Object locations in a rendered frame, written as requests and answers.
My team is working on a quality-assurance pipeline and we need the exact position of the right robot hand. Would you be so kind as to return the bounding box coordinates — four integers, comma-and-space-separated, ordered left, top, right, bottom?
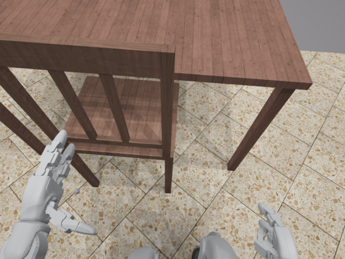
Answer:
254, 202, 299, 259

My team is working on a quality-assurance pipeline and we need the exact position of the chair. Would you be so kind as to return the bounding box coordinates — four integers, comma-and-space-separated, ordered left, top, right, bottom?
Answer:
0, 32, 180, 194

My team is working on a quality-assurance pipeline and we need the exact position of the right robot thigh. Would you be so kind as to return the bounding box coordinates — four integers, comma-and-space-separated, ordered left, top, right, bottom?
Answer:
199, 235, 238, 259

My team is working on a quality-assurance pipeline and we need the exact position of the left robot thigh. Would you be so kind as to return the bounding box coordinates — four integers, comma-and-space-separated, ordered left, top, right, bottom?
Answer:
127, 247, 159, 259

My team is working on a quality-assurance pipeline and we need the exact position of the robot thigh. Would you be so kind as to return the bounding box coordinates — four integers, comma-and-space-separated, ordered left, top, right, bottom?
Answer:
127, 247, 159, 259
199, 235, 238, 259

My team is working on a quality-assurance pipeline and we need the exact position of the left robot hand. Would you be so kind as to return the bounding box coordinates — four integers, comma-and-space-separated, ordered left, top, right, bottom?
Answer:
20, 129, 96, 235

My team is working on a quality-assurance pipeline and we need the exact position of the left robot forearm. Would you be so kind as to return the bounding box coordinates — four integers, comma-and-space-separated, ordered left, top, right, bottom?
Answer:
0, 221, 51, 259

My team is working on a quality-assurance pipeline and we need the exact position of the table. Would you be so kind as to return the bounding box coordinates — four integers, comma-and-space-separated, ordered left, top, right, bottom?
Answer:
0, 0, 313, 171

